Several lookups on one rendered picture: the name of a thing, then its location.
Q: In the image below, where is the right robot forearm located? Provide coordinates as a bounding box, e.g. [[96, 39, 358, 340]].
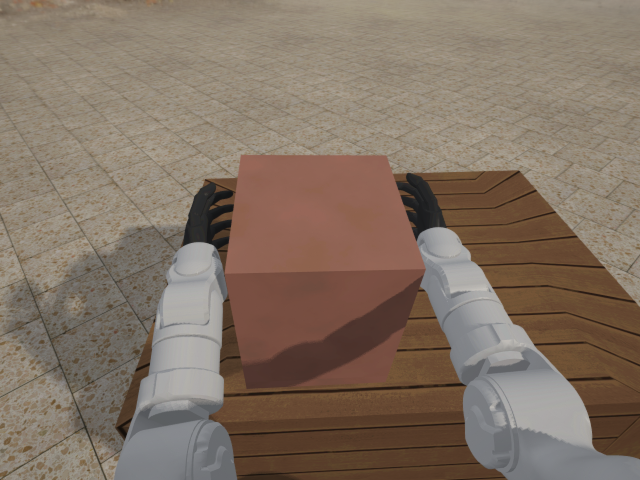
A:
[[417, 227, 592, 440]]

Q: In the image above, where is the carton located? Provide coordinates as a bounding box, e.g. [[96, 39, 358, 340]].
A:
[[224, 155, 426, 389]]

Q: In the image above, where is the robot left upper arm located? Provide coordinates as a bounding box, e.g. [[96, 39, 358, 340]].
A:
[[116, 419, 237, 480]]

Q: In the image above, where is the pedestal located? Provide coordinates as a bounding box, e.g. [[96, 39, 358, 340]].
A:
[[115, 170, 640, 480]]

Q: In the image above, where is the robot right upper arm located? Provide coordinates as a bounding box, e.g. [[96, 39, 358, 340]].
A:
[[463, 369, 640, 480]]

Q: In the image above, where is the robot left hand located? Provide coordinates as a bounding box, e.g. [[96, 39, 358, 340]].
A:
[[183, 182, 234, 249]]

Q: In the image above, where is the robot right hand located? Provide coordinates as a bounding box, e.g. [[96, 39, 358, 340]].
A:
[[396, 173, 447, 241]]

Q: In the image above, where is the left robot forearm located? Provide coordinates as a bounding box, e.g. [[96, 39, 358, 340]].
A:
[[114, 242, 228, 480]]

